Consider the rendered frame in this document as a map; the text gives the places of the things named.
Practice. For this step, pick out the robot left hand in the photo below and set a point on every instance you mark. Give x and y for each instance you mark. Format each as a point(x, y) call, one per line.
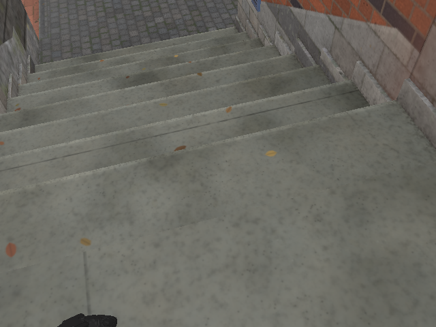
point(90, 321)

